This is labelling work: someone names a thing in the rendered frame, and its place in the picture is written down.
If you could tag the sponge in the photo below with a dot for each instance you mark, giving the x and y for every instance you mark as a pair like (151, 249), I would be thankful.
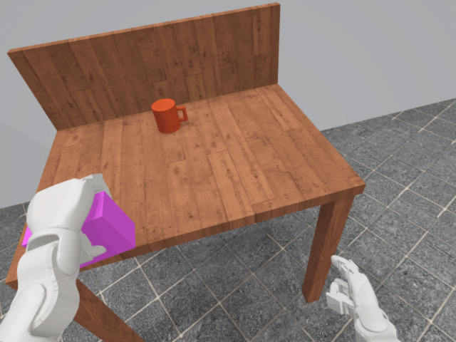
(106, 225)

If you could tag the left robot hand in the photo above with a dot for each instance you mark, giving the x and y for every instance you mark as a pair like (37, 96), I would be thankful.
(67, 205)

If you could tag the robot right forearm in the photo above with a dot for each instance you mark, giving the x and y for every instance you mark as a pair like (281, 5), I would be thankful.
(372, 325)

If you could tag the table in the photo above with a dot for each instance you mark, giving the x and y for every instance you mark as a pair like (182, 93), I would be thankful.
(246, 154)

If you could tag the robot left forearm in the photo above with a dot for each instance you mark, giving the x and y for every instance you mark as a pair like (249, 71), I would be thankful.
(47, 299)

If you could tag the right robot hand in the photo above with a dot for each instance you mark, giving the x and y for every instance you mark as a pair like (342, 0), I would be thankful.
(345, 297)

